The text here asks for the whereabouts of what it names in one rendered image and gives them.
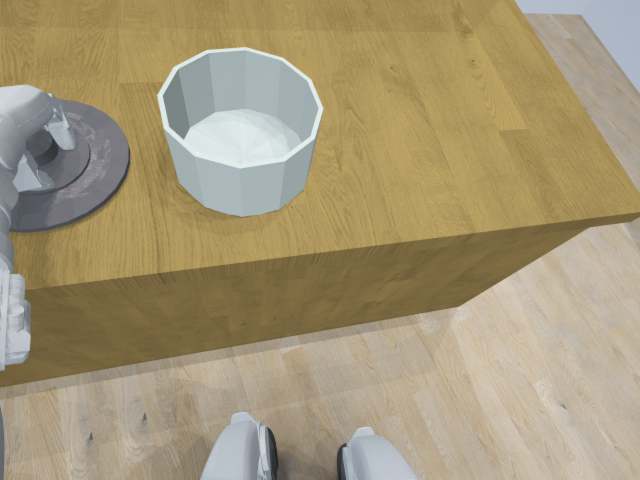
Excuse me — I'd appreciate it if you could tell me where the lid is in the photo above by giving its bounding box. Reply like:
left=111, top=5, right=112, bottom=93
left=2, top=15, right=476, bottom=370
left=9, top=99, right=130, bottom=233

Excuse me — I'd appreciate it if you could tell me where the left robot forearm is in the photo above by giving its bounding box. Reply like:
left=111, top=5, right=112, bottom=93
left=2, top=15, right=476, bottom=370
left=0, top=113, right=26, bottom=274

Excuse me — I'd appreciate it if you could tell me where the pot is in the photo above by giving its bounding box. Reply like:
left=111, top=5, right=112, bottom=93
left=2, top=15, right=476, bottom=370
left=157, top=47, right=323, bottom=217

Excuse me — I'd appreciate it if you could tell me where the knob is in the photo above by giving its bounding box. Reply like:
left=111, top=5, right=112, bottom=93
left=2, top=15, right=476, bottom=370
left=26, top=128, right=58, bottom=167

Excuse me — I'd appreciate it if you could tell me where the robot left thigh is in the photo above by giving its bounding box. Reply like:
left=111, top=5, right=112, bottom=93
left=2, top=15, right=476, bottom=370
left=200, top=421, right=271, bottom=480

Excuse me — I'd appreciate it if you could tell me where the robot left upper arm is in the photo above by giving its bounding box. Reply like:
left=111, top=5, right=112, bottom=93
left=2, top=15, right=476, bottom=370
left=0, top=269, right=31, bottom=480

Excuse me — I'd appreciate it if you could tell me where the robot left hand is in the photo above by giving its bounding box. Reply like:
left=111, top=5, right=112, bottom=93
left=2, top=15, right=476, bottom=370
left=0, top=85, right=77, bottom=192

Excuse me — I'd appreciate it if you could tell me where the table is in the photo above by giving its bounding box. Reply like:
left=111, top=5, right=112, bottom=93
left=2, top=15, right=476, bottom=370
left=0, top=0, right=640, bottom=388

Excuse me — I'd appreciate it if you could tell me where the robot right shin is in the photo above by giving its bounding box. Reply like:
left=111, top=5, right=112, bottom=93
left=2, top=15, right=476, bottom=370
left=350, top=427, right=375, bottom=442

